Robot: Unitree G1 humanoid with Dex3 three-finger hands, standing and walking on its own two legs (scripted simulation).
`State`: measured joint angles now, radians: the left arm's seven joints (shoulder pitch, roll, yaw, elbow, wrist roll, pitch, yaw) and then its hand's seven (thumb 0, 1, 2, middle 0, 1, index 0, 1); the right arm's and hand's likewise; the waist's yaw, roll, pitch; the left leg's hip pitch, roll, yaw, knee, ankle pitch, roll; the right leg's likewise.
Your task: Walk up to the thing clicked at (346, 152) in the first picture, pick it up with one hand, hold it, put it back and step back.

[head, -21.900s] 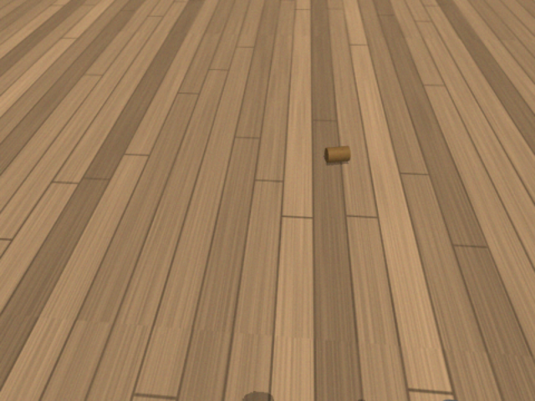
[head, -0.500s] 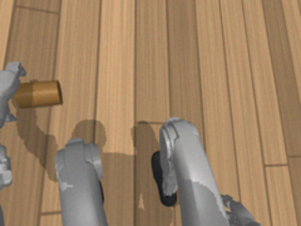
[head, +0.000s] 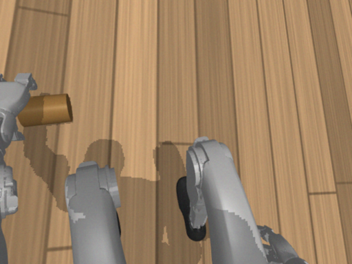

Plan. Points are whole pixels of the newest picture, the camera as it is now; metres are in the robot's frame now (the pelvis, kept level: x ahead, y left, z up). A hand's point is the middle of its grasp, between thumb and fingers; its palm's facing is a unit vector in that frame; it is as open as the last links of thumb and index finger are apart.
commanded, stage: approach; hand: left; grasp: from above
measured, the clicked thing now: (46, 109) +0.50 +0.26 -0.29
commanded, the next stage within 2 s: close in in 0.50 s
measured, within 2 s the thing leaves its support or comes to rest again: neither
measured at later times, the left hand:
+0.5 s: hand (27, 105) +0.47 +0.27 -0.17, palm faces -0.49 -0.03 -0.87, open 13.8 cm
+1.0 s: hand (39, 109) +0.47 +0.25 -0.21, palm faces -0.45 -0.02 -0.89, open 13.8 cm
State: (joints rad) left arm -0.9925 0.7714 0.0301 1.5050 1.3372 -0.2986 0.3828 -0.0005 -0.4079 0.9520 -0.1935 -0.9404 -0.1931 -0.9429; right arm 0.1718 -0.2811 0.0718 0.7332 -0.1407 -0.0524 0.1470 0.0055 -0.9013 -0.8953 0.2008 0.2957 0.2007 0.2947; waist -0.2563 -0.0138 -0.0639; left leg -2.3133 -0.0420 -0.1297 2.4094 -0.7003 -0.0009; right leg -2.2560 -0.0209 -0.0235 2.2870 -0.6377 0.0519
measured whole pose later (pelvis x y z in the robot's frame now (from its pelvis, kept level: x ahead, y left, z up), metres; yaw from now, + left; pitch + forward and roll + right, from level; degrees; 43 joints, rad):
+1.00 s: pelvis +0.00 +0.00 -0.01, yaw -2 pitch +34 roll -11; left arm -1.10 0.79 0.03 1.69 1.42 -0.25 0.54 0.00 -0.48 1.01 -0.09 -1.02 -0.10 -1.01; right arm 0.15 -0.30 0.12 0.71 -0.19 -0.08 0.16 0.00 -0.90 -0.89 0.20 0.30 0.20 0.29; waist -0.35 -0.05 -0.03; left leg -2.35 -0.04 -0.15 2.46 -0.70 0.00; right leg -2.29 -0.01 -0.04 2.31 -0.62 0.05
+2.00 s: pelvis +0.01 +0.01 -0.03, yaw -5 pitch +31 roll -14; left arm -1.09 0.95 0.15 1.77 1.39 -0.23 0.60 0.00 -0.23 0.89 -0.26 -0.89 -0.27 -0.88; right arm 0.15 -0.33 0.22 0.67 -0.25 -0.19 0.27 0.00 -0.89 -0.90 0.20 0.30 0.20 0.29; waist -0.40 -0.09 0.11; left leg -2.37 -0.03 -0.21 2.56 -0.74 0.01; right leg -2.29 0.01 -0.08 2.37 -0.64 0.07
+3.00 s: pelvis +0.01 +0.01 -0.03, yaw -6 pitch +31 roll -14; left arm -1.07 0.96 0.11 1.72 1.36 -0.25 0.59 0.00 -0.08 0.59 -0.55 -0.65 -0.55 -0.64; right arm 0.15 -0.34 0.24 0.65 -0.25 -0.19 0.26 0.00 -0.90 -0.90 0.20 0.30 0.20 0.29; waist -0.39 -0.09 0.11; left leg -2.35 -0.03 -0.23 2.55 -0.75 0.00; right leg -2.27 0.02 -0.10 2.35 -0.64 0.07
